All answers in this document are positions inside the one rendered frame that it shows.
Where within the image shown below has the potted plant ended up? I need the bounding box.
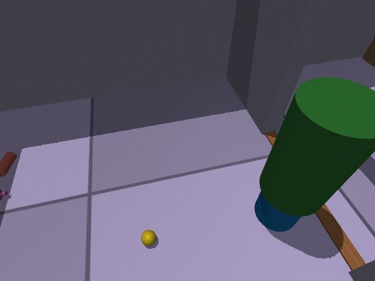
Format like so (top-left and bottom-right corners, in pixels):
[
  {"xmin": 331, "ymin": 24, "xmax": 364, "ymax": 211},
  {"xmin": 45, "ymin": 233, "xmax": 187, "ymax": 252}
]
[{"xmin": 254, "ymin": 77, "xmax": 375, "ymax": 232}]

